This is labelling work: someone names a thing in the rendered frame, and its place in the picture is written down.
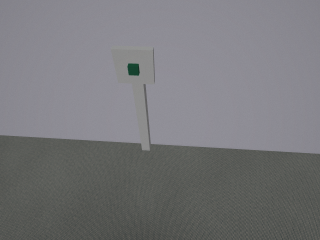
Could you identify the button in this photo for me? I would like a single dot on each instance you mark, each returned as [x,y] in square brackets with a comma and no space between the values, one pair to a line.
[133,69]

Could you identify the panel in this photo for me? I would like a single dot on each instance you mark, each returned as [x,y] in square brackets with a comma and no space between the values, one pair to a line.
[144,56]

